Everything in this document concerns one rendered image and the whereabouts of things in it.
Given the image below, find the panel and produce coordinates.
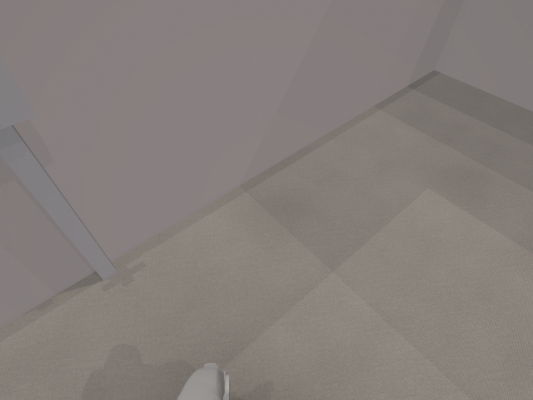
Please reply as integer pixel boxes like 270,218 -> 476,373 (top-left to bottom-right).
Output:
0,58 -> 117,281

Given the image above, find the robot left thigh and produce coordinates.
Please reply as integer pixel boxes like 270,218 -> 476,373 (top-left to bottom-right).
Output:
177,367 -> 231,400

